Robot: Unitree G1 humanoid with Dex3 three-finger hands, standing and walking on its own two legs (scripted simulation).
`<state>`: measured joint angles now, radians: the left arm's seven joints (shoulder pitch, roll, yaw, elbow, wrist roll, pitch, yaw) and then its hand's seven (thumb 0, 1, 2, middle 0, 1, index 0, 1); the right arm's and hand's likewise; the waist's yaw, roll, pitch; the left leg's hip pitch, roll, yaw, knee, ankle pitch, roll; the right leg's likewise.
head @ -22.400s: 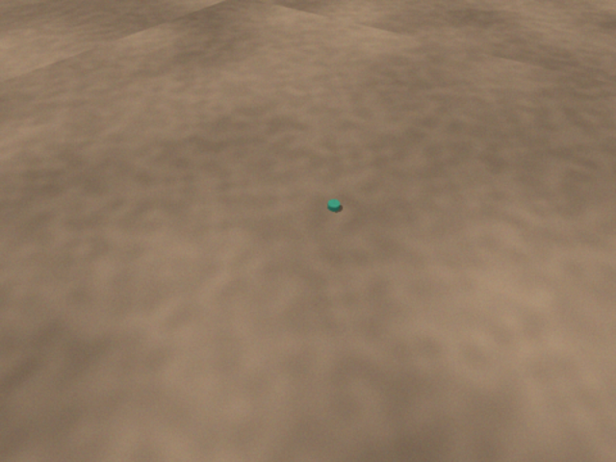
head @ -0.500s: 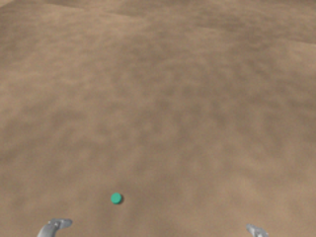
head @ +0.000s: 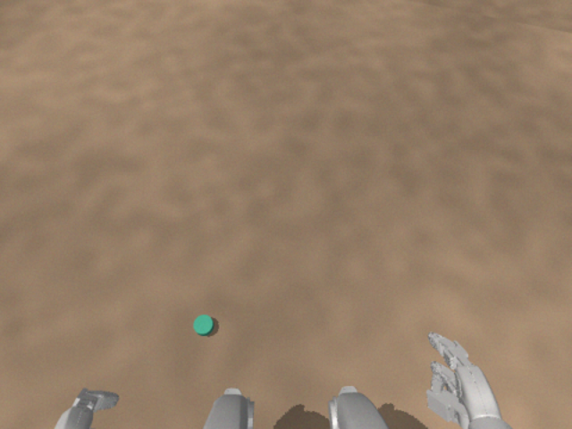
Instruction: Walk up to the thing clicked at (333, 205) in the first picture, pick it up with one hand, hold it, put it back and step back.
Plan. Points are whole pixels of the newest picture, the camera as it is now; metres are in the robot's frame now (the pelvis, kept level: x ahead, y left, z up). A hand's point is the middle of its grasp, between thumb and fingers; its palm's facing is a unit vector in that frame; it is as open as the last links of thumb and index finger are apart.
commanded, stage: rise first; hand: left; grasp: from above
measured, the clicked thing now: (203, 325) +0.43 +0.25 -0.66
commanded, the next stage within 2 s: approach in 1.92 s
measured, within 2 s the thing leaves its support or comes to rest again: neither
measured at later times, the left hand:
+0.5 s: hand (139, 387) +0.23 +0.29 -0.32, palm faces -0.44 -0.42 -0.79, open 13.9 cm
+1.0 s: hand (158, 354) +0.31 +0.31 -0.45, palm faces -0.47 -0.09 -0.88, open 13.7 cm
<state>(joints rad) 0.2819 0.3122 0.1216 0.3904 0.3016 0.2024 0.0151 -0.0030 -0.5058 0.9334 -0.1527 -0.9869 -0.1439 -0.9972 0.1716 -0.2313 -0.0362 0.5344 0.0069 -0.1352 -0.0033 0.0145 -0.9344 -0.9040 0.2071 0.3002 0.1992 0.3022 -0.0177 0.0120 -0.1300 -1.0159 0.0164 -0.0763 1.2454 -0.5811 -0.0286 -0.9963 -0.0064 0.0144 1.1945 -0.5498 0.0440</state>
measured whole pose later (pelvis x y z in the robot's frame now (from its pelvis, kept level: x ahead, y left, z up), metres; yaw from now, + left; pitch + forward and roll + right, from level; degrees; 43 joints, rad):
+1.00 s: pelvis -0.09 +0.01 -0.30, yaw -4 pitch +33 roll -7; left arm -0.65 0.68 0.14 1.12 1.16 -0.33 0.27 0.00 -0.46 0.97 -0.14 -0.95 -0.14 -0.95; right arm 0.14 -0.29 -0.03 0.75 -0.06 -0.02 0.10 0.01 -0.90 -0.89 0.21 0.30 0.20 0.30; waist -0.09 0.01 -0.09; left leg -2.18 -0.05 -0.15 2.30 -0.69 -0.04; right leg -2.13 0.03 0.01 2.20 -0.66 0.06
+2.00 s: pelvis -0.07 +0.01 -0.35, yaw -7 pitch +34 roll -9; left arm -0.86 0.76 0.18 1.46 1.33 -0.31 0.48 0.00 -0.46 0.95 -0.13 -0.99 -0.14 -0.98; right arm 0.12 -0.27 0.03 0.77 -0.17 -0.04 0.16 0.01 -0.91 -0.89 0.21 0.30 0.20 0.30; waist -0.20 -0.01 -0.05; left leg -2.32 -0.06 -0.18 2.46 -0.74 -0.04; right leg -2.26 0.04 0.00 2.35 -0.70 0.07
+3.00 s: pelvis -0.08 +0.02 -0.34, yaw -7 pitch +33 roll -10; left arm -0.79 0.72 0.07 1.30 1.28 -0.33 0.49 0.00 -0.46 0.94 -0.12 -1.02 -0.14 -1.01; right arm 0.12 -0.30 0.04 0.73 -0.15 -0.01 0.15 0.01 -0.91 -0.89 0.21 0.30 0.20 0.30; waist -0.19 -0.03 -0.05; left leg -2.32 -0.06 -0.17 2.45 -0.71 -0.03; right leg -2.24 0.02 -0.01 2.33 -0.68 0.05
